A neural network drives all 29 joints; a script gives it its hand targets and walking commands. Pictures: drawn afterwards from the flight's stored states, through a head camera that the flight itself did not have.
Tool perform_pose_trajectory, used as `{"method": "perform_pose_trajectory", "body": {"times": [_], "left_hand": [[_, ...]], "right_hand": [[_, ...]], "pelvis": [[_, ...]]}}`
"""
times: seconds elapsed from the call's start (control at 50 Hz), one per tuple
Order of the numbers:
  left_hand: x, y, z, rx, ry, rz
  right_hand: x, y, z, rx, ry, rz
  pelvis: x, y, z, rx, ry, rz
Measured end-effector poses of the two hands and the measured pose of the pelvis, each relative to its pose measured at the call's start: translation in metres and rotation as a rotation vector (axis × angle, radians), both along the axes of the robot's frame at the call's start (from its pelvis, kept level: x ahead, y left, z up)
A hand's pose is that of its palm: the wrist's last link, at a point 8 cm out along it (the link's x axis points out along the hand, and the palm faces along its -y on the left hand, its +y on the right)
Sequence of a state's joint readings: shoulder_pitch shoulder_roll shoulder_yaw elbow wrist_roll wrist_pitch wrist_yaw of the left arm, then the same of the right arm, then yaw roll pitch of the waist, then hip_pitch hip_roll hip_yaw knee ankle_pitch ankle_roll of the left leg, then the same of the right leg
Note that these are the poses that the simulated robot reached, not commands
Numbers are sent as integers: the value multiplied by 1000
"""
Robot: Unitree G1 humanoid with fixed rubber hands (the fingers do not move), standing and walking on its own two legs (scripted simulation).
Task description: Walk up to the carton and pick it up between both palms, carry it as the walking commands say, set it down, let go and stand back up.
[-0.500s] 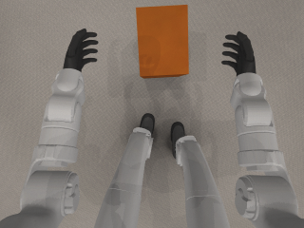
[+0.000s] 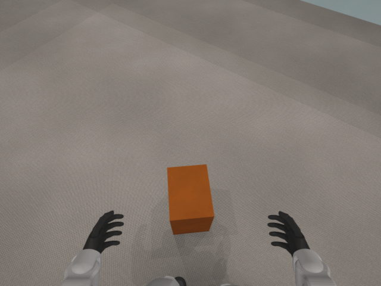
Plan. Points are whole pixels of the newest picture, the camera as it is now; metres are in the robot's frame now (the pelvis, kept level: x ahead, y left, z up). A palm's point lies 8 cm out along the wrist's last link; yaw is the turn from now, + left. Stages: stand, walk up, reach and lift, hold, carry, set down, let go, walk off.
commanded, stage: let go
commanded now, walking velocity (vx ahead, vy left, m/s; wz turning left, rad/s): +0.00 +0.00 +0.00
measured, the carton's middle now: (189, 201) +0.48 +0.03 -0.63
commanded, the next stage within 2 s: stand in 0.58 s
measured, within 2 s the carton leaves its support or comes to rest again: neither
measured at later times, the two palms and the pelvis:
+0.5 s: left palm (97, 252) +0.19 +0.21 -0.07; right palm (318, 256) +0.20 -0.24 -0.07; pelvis +0.04 -0.01 +0.01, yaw -1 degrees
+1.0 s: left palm out of the picture +0.11 +0.23 -0.12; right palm out of the picture +0.10 -0.25 -0.13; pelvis +0.08 -0.01 +0.00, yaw +2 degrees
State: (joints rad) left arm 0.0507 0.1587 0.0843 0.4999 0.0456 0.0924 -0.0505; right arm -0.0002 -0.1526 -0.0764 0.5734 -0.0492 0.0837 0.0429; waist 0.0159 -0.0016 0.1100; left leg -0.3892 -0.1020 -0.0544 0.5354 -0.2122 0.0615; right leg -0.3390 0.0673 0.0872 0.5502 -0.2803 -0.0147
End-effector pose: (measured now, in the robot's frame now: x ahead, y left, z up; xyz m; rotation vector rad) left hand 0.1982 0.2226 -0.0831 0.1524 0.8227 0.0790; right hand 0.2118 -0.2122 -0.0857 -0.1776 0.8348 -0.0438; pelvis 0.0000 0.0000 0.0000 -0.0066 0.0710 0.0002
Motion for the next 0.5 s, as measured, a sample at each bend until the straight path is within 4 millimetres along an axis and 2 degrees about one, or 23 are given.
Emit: {"method": "perform_pose_trajectory", "body": {"times": [0.08, 0.16, 0.34, 0.5], "left_hand": [[-19, 0, 6, 8, 21, -8], [-29, -1, 9, 8, 40, -16], [-19, -6, 11, -4, 42, -25], [-8, -10, 9, 4, 52, -24]], "right_hand": [[-25, -7, 4, 1, 23, -7], [-35, -13, 9, 3, 34, -10], [-25, -25, 18, 3, 16, -23], [-17, -31, 18, -10, 8, -45]], "pelvis": [[11, -3, 5, 5, -60, -5], [20, -6, 7, 7, -103, -6], [34, -11, 7, 9, -139, -9], [42, -12, 6, 11, -123, -13]]}}
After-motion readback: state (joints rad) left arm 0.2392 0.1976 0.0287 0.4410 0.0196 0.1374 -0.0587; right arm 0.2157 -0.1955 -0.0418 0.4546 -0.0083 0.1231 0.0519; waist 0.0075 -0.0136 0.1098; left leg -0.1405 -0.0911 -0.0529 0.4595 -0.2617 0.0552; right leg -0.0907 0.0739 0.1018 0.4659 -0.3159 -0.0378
